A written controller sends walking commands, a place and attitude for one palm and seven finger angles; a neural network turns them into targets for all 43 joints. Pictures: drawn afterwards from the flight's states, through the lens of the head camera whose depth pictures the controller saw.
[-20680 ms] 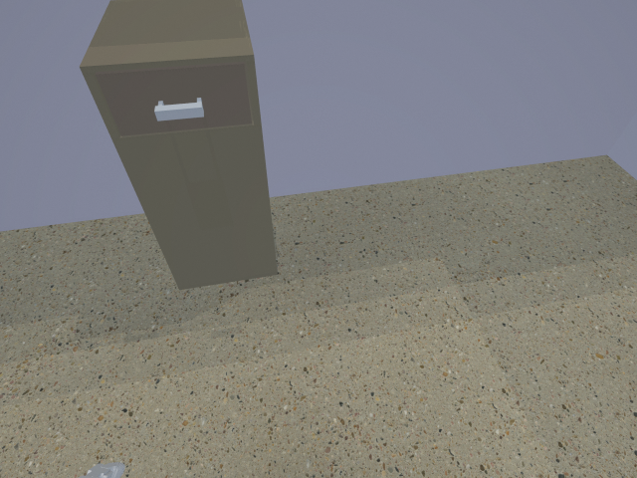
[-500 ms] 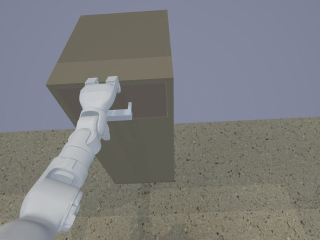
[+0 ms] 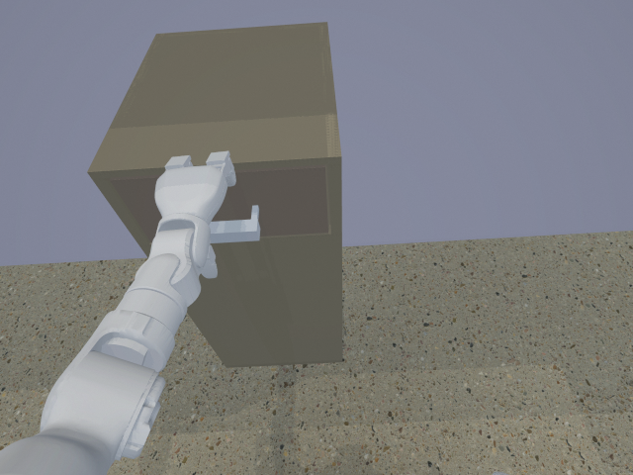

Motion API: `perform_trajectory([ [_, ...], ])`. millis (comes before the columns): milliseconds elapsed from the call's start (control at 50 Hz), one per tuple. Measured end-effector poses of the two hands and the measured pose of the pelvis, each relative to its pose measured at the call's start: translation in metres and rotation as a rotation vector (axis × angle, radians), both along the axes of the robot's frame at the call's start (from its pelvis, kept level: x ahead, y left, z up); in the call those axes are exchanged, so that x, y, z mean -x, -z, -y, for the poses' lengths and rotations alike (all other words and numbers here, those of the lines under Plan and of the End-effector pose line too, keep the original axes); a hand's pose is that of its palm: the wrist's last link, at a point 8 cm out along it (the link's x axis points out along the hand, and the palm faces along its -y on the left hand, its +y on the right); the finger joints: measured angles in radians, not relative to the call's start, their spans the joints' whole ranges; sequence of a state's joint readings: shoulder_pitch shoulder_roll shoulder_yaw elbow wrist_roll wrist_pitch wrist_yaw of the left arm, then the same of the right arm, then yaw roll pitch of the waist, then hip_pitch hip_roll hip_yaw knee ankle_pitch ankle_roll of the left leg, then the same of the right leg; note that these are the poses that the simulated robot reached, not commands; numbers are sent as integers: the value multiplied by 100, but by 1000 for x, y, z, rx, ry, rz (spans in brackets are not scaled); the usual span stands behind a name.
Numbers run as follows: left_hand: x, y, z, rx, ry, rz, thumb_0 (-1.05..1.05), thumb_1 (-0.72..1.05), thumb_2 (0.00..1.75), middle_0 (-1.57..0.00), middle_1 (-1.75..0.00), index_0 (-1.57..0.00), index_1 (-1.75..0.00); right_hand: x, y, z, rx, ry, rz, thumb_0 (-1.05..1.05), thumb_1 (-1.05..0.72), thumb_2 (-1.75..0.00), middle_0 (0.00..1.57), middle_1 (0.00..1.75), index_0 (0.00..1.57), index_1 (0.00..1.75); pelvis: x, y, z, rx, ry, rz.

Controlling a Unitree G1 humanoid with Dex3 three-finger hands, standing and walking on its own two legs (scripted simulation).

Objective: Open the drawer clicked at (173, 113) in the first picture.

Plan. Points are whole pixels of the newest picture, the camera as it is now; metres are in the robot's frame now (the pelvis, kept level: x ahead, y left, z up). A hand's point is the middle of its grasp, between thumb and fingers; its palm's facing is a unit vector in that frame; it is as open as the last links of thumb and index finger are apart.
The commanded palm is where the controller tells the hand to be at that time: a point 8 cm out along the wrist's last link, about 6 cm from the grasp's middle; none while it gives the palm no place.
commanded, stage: re-aim the fingers above the handle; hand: left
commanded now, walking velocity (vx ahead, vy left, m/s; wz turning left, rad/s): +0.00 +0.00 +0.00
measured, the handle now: (227, 221) +0.50 +0.15 +0.00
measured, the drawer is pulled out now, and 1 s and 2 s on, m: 0.00 0.00 0.00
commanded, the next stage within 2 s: lower the fingers behind the handle in 0.90 s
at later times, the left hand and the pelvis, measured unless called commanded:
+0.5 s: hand (203, 214) +0.45 +0.17 +0.07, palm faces +0.03 -0.03 -1.00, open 13.5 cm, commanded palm +0.43 +0.18 +0.11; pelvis +0.00 +0.00 +0.00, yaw +1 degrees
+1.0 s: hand (207, 219) +0.45 +0.16 +0.06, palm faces +0.03 -0.03 -1.00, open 13.8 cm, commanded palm +0.42 +0.17 +0.11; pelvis +0.00 +0.00 +0.00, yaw +1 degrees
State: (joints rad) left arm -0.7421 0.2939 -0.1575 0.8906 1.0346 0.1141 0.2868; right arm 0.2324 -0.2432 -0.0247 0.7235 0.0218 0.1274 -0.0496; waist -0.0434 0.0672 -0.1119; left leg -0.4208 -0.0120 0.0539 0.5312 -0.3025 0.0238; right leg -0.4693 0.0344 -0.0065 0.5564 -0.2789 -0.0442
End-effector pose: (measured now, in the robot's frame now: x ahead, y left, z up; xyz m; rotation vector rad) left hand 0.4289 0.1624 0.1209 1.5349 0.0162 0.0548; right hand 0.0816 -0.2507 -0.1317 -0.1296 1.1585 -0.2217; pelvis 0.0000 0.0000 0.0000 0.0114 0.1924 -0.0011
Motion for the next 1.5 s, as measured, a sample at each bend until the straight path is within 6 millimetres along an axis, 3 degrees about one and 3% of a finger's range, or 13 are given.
perform_trajectory([
  [160, 10, 8, -21, -8, -7, -73, 0, -49, 30, -33, -121, -32, -121, -8, -5, 2, 15, -18, 25, 1, -91, -90, 20, 30, 21, 30, -1, -1, 1, 3, -16, 11],
  [300, 10, 10, -11, -2, 74, -29, 0, -49, 30, -32, -120, -32, -120, -9, -3, 5, 37, -45, 5, 1, -91, -90, 20, 30, 21, 30, 0, 2, -1, 6, -37, 1],
  [400, -1, 3, -7, -2, 47, 12, 0, -49, 30, -34, -122, -33, -121, -4, 0, 3, 26, -32, -11, 1, -91, -90, 20, 30, 21, 30, -1, 2, -3, 6, -28, -14],
  [640, -3, -2, -3, -14, 4, -21, 0, -49, 30, -35, -123, -34, -127, 9, 1, -4, 1, -16, -26, 1, -91, -90, 20, 30, 21, 30, 4, 2, -2, 4, -19, -7],
  [840, 4, 15, -1, -4, 60, -49, 0, -49, 30, -33, -121, -32, -121, 20, -1, 5, 28, 2, -20, 1, -91, -90, 20, 30, 21, 30, 6, 3, -1, 4, -15, -13],
  [980, 0, 9, -1, -9, 42, 9, 0, -49, 30, -33, -121, -32, -120, 25, 3, 7, 21, 7, -52, 1, -91, -90, 20, 30, 21, 30, 4, 3, -1, 4, -14, -19],
  [1100, 0, 8, 1, -5, 7, -14, 0, -49, 30, -34, -121, -33, -121, 19, 4, 3, 0, 5, -45, 1, -91, -90, 20, 30, 20, 30, 2, 1, 0, 3, -11, -11],
  [1320, 11, 25, -1, 1, 40, -45, 0, -49, 30, -32, -120, -32, -120, -2, 1, 6, 10, -19, 4, 1, -91, -90, 20, 30, 21, 30, -1, 3, 3, 2, -16, -16],
  [1500, 10, 36, -9, -11, 4, -34, 0, -49, 30, -32, -120, -32, -120, -2, 4, 9, 23, -26, -13, 1, -91, -90, 20, 30, 21, 30, 1, 6, 4, 4, -25, -35],
])
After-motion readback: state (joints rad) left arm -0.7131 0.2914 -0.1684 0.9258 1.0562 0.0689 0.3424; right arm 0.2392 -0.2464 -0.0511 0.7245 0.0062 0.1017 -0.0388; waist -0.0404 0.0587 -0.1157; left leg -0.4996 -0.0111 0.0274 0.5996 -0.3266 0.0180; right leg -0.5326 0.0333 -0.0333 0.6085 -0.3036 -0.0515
